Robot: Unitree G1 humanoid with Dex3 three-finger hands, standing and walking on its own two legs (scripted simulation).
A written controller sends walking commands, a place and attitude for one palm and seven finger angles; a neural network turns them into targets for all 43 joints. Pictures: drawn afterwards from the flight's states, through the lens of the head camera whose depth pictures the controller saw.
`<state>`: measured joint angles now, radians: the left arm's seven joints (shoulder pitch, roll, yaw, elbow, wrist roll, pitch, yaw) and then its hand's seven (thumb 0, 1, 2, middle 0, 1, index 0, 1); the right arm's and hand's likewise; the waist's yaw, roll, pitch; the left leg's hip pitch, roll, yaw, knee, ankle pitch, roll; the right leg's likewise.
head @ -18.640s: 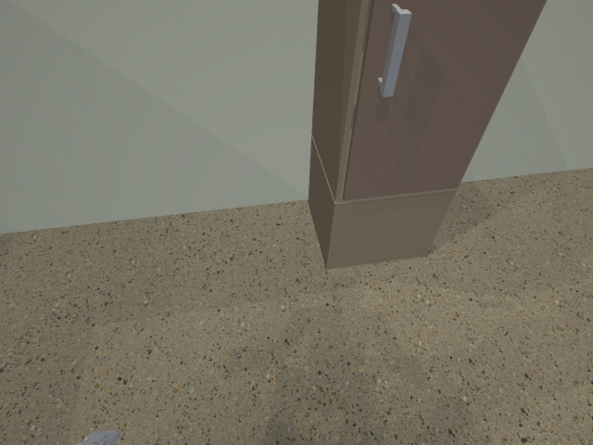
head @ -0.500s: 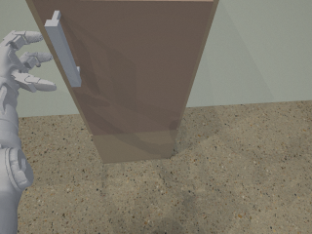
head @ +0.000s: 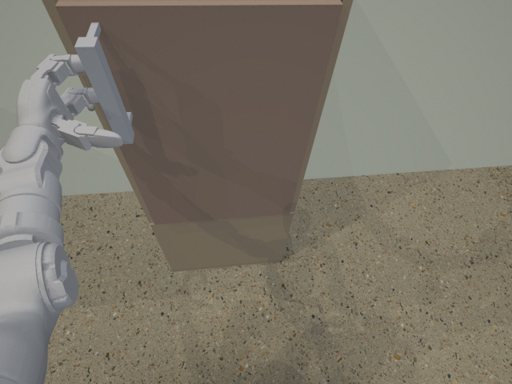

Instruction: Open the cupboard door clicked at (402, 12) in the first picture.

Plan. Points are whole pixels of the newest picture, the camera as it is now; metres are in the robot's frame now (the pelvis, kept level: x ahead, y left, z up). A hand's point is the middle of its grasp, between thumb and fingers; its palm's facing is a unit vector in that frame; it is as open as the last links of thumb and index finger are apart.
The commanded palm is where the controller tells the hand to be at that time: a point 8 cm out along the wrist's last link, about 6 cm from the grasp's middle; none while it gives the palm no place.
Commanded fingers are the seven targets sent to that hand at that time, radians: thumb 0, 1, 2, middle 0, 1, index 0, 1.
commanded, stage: slide the fingers in behind the handle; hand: left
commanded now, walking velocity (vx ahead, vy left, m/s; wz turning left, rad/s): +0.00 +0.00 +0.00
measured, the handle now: (111, 88) +0.54 +0.21 +0.15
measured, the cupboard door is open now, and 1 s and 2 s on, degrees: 0 0 1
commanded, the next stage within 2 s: close the thumb around the handle in 0.90 s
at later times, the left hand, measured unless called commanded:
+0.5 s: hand (117, 107) +0.49 +0.20 +0.16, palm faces +0.07 -1.00 +0.02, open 14.0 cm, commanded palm +0.46 +0.24 +0.16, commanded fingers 0.00 -0.50 0.30 -0.30 -1.20 -0.30 -1.20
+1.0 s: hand (116, 107) +0.49 +0.19 +0.16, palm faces +0.08 -1.00 +0.02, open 14.0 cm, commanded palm +0.46 +0.24 +0.16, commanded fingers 0.00 -0.44 0.32 -0.30 -1.21 -0.30 -1.21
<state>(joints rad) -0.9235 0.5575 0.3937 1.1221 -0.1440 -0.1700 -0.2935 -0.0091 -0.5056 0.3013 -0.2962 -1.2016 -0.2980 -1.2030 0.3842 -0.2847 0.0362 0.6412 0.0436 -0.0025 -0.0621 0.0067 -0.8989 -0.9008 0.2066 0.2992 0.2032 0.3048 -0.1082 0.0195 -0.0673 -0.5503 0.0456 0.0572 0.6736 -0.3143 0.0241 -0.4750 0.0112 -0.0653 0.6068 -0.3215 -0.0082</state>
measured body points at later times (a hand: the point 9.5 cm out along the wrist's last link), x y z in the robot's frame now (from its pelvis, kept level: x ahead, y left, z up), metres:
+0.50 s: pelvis +0.00 +0.00 +0.00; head +0.06 +0.00 +0.45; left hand +0.48 +0.25 +0.16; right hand +0.03 -0.27 -0.11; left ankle +0.01 +0.10 -0.72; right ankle -0.02 -0.12 -0.72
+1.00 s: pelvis +0.00 -0.01 +0.00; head +0.06 +0.00 +0.45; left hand +0.47 +0.25 +0.16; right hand +0.04 -0.28 -0.11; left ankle +0.01 +0.10 -0.72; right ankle -0.02 -0.12 -0.72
